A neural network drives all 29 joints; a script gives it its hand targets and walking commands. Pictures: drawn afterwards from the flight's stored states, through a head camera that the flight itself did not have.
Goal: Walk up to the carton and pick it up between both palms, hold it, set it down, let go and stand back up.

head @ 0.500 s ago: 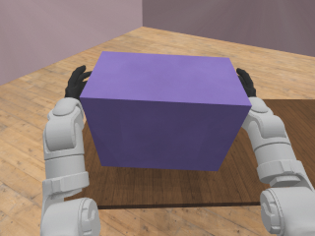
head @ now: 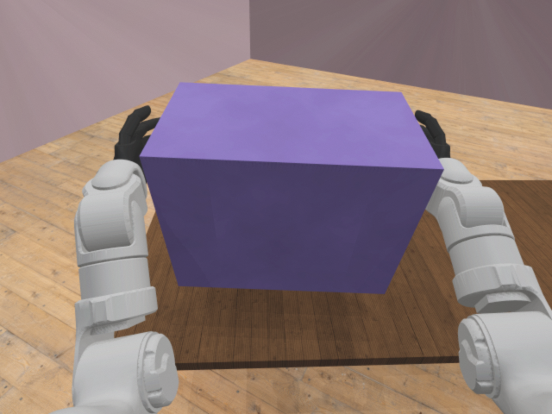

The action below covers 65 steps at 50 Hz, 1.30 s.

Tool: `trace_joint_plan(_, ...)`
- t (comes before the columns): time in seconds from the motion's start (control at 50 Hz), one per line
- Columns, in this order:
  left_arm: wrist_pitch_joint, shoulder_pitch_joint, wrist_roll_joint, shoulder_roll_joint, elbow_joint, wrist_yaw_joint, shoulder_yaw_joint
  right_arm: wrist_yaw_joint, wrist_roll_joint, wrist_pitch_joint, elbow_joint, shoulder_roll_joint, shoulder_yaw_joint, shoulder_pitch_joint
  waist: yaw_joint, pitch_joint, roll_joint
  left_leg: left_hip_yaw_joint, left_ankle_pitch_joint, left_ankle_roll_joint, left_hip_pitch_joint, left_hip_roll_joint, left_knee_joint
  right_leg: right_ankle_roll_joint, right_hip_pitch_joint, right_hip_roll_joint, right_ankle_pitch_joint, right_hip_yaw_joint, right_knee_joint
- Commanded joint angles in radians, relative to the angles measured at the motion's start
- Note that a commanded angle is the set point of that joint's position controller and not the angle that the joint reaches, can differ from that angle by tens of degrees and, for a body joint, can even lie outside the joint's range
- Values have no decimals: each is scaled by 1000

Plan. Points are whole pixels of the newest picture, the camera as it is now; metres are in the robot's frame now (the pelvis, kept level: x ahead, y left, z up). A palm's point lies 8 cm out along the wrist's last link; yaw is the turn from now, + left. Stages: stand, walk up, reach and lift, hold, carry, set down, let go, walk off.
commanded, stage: hold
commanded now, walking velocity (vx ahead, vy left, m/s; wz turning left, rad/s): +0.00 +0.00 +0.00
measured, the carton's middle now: (286, 192) +0.37 +0.00 +0.19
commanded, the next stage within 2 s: none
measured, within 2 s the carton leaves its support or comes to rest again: neither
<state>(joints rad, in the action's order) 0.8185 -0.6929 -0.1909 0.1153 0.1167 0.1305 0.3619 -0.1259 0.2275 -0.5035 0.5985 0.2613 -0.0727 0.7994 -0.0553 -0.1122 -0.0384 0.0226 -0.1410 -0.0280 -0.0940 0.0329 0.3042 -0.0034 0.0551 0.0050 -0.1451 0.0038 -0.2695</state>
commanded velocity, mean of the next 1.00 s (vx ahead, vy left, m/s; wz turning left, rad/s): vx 0.00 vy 0.00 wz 0.00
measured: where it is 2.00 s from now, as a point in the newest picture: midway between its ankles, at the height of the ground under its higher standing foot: outside the picture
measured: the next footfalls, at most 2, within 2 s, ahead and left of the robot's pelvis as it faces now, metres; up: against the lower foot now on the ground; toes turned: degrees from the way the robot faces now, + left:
none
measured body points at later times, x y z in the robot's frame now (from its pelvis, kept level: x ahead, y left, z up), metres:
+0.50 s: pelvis +0.01 +0.00 +0.00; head -0.06 +0.02 +0.44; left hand +0.37 +0.20 +0.25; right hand +0.39 -0.20 +0.25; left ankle +0.02 +0.14 -0.75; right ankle +0.01 -0.12 -0.75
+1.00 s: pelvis +0.01 +0.00 +0.00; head -0.06 +0.02 +0.44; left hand +0.37 +0.20 +0.26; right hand +0.39 -0.20 +0.25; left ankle +0.02 +0.14 -0.75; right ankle +0.01 -0.12 -0.75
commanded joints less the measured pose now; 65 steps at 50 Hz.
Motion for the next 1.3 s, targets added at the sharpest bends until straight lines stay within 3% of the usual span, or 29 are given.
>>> trace_joint_plan(0.0, -40, -600, 136, -407, -32, 115, -392, 191, 138, 31, -271, -475, 247, 742, 5, -228, 41, -60, 40, 17, 26, -57, -61, -4, -33, 43, -5, 27, 51)
trace_joint_plan(0.04, -52, -598, 163, -434, -109, 101, -434, 190, 159, 47, -337, -511, 274, 747, -4, -327, 65, -61, 171, 1, 80, -64, -20, -1, -60, 49, 101, 22, 32)
trace_joint_plan(0.06, -48, -598, 161, -430, -76, 102, -424, 187, 155, 43, -328, -498, 282, 753, -10, -309, 65, -62, 192, -8, 90, -66, -11, -7, -54, 49, 113, 23, 32)
trace_joint_plan(0.08, -43, -595, 156, -412, -68, 103, -422, 185, 152, 37, -306, -490, 269, 746, -18, -266, 71, -62, 184, -8, 85, -69, -11, -8, -44, 44, 101, 23, 35)
trace_joint_plan(0.14, -37, -592, 160, -419, -64, 106, -413, 182, 153, 28, -299, -494, 282, 743, 7, -268, 36, -53, 184, -2, 73, -64, -27, -9, -64, 49, 108, 19, 43)
trace_joint_plan(0.18, -35, -582, 173, -432, -78, 103, -433, 178, 169, 27, -317, -488, 283, 738, -12, -294, 52, -51, 201, -7, 78, -66, -16, -5, -68, 51, 127, 20, 45)
trace_joint_plan(0.2, -42, -595, 182, -425, -141, 99, -454, 176, 186, 35, -368, -492, 301, 755, -9, -321, 55, -55, 257, -10, 100, -63, -3, -8, -78, 56, 171, 22, 36)
trace_joint_plan(0.22, -35, -587, 164, -416, -95, 101, -428, 170, 174, 26, -343, -500, 294, 743, -19, -286, 40, -53, 245, -3, 103, -70, -2, -13, -76, 55, 166, 20, 43)
trace_joint_plan(0.26, -25, -566, 152, -400, -61, 114, -407, 169, 163, 8, -314, -483, 280, 734, -8, -219, 32, -53, 163, 2, 54, -72, -23, -10, -59, 46, 103, 18, 54)
trace_joint_plan(0.36, -30, -554, 165, -416, -136, 104, -432, 161, 198, 18, -385, -502, 316, 729, -10, -320, 54, -52, 302, -12, 111, -71, 16, -12, -100, 57, 239, 18, 26)
trace_joint_plan(0.38, -37, -572, 170, -410, -181, 100, -444, 160, 212, 21, -416, -508, 331, 740, -3, -334, 59, -50, 304, -12, 108, -74, 17, -16, -102, 55, 235, 16, 27)
trace_joint_plan(0.4, -27, -563, 166, -416, -137, 104, -440, 161, 193, 12, -397, -490, 299, 728, -23, -278, 69, -50, 264, -19, 91, -73, 8, -13, -74, 55, 188, 21, 33)
trace_joint_plan(0.42, -24, -569, 158, -407, -136, 105, -430, 163, 189, 7, -359, -482, 299, 726, -8, -265, 63, -49, 241, -16, 81, -68, -3, -10, -71, 56, 171, 23, 42)
trace_joint_plan(0.44, -17, -557, 150, -417, -122, 108, -436, 165, 180, 1, -342, -476, 284, 694, -21, -245, 68, -46, 210, -15, 69, -69, -12, -10, -65, 54, 140, 21, 51)
trace_joint_plan(0.5, -6, -528, 142, -396, -101, 115, -410, 168, 188, -6, -350, -473, 288, 706, -2, -240, 58, -51, 197, -2, 52, -74, -16, -11, -68, 42, 157, 11, 40)
trace_joint_plan(0.54, -14, -556, 154, -404, -164, 113, -434, 167, 207, 5, -405, -492, 318, 732, 2, -298, 45, -50, 242, -6, 83, -72, -4, -9, -90, 50, 201, 14, 25)
trace_joint_plan(0.58, -16, -569, 151, -412, -123, 115, -427, 163, 201, -3, -371, -508, 298, 733, -21, -272, 56, -47, 229, -5, 81, -69, -5, -11, -81, 44, 183, 14, 34)
trace_joint_plan(0.62, -25, -593, 164, -415, -162, 112, -442, 163, 198, 6, -386, -504, 313, 737, -4, -314, 55, -45, 238, -4, 99, -67, -4, -12, -71, 55, 184, 19, 31)
trace_joint_plan(0.64, -20, -568, 159, -413, -132, 111, -440, 163, 193, -2, -359, -497, 295, 720, -20, -300, 69, -45, 235, -9, 88, -67, -4, -10, -61, 50, 186, 21, 35)
trace_joint_plan(0.66, -27, -576, 176, -425, -197, 108, -463, 161, 201, 8, -420, -497, 316, 726, -15, -343, 75, -44, 272, -13, 112, -71, 8, -10, -76, 56, 215, 21, 21)
trace_joint_plan(0.74, -7, -570, 142, -393, -96, 120, -418, 161, 177, -14, -340, -471, 276, 706, -19, -235, 60, -45, 179, -5, 63, -67, -23, -10, -62, 48, 136, 17, 41)
trace_joint_plan(0.78, -9, -561, 145, -395, -76, 125, -413, 165, 181, -14, -330, -471, 283, 728, 2, -249, 49, -49, 150, -1, 54, -70, -34, -10, -62, 43, 116, 10, 45)
trace_joint_plan(0.84, -24, -585, 169, -410, -128, 116, -431, 163, 200, 4, -388, -499, 309, 763, -8, -321, 46, -49, 239, -1, 93, -69, -4, -7, -89, 51, 187, 13, 31)
trace_joint_plan(0.92, -15, -587, 157, -405, -79, 122, -413, 168, 183, -7, -339, -482, 282, 757, 4, -255, 51, -47, 171, 2, 56, -69, -23, -4, -52, 47, 116, 14, 41)
trace_joint_plan(0.94, -21, -595, 159, -412, -85, 122, -421, 166, 190, -2, -352, -504, 287, 767, -6, -282, 27, -51, 180, 6, 65, -68, -18, -8, -70, 45, 133, 16, 42)
trace_joint_plan(1.0, -17, -578, 151, -396, -48, 126, -403, 164, 178, -7, -327, -482, 285, 760, -3, -253, 39, -46, 180, 5, 67, -73, -19, -10, -74, 44, 141, 7, 39)
trace_joint_plan(1.1, -27, -594, 173, -421, -120, 122, -428, 158, 204, 5, -387, -497, 313, 766, -8, -330, 45, -46, 310, -11, 119, -68, 15, -7, -103, 63, 230, 23, 29)
trace_joint_plan(1.2, -18, -560, 154, -412, -104, 128, -424, 155, 190, -8, -347, -487, 291, 715, -16, -261, 66, -37, 232, -8, 78, -71, -9, -6, -73, 46, 183, 12, 43)
trace_joint_plan(1.28, -24, -568, 152, -408, -103, 119, -430, 161, 190, 1, -364, -499, 290, 740, -21, -276, 61, -46, 247, -11, 88, -69, -7, -3, -74, 49, 187, 13, 34)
